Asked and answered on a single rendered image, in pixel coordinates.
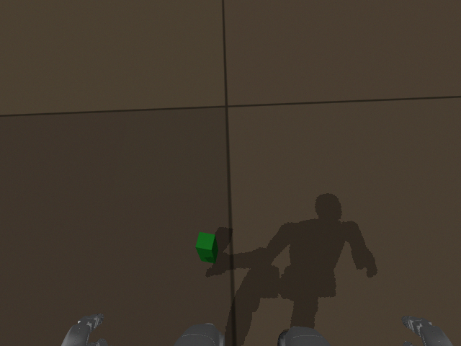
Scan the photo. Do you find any right robot hand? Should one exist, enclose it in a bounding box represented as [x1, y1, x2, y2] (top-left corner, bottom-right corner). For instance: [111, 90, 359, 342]
[401, 316, 453, 346]

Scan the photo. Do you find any left robot hand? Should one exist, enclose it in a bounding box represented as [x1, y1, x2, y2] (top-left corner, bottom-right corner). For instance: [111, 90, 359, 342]
[61, 314, 111, 346]

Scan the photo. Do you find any carton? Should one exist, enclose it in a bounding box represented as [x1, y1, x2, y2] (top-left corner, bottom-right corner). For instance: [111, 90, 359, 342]
[196, 232, 218, 263]

